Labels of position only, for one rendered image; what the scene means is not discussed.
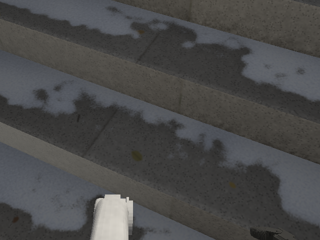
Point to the robot right hand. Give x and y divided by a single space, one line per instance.
268 233

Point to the robot left thigh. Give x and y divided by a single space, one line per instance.
113 218

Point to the robot left shin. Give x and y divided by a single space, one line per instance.
97 200

